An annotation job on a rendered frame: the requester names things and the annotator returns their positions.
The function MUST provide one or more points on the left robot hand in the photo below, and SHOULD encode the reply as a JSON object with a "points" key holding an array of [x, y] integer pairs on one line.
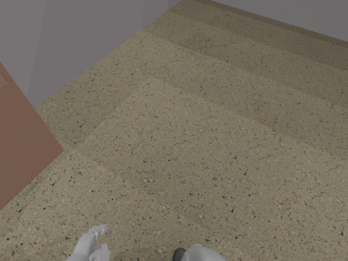
{"points": [[86, 244]]}

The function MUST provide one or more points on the robot right thigh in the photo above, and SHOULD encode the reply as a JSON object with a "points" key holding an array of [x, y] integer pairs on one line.
{"points": [[202, 254]]}

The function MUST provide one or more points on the right robot foot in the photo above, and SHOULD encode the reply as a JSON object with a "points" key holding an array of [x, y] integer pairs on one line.
{"points": [[178, 254]]}

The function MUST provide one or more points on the cabinet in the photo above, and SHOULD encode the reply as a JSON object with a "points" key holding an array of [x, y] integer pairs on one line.
{"points": [[27, 146]]}

